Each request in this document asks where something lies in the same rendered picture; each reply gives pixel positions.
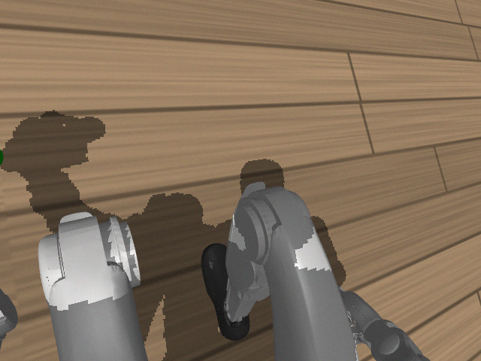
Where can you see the left robot arm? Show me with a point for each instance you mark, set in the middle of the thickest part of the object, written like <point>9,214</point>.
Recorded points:
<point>8,316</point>

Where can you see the right robot foot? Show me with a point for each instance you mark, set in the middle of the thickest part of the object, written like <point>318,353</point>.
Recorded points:
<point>215,279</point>

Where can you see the right robot arm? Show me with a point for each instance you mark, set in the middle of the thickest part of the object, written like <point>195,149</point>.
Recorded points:
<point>389,343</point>

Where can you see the right robot hand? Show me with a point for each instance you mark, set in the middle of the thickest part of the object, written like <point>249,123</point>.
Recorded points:
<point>360,314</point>

